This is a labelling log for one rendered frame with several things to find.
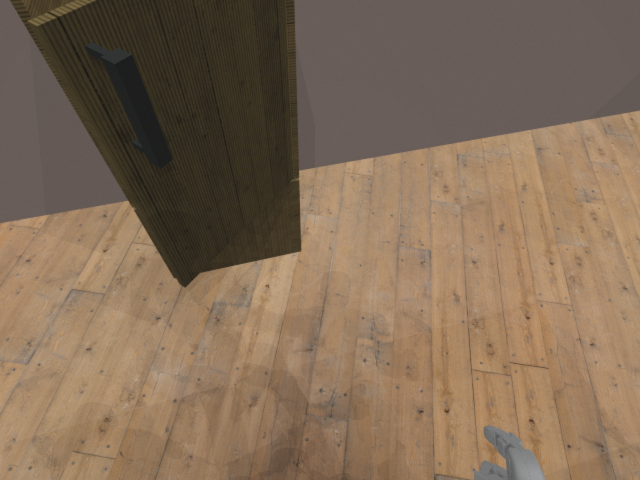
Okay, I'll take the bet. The cupboard door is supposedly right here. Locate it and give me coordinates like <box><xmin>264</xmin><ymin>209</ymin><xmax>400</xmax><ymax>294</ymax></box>
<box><xmin>27</xmin><ymin>0</ymin><xmax>293</xmax><ymax>288</ymax></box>

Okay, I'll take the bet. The right robot hand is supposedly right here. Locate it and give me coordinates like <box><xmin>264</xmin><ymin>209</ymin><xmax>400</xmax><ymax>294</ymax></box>
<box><xmin>474</xmin><ymin>426</ymin><xmax>546</xmax><ymax>480</ymax></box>

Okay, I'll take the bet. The handle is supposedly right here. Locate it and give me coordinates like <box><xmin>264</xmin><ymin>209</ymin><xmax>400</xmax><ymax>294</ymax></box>
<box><xmin>85</xmin><ymin>42</ymin><xmax>173</xmax><ymax>169</ymax></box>

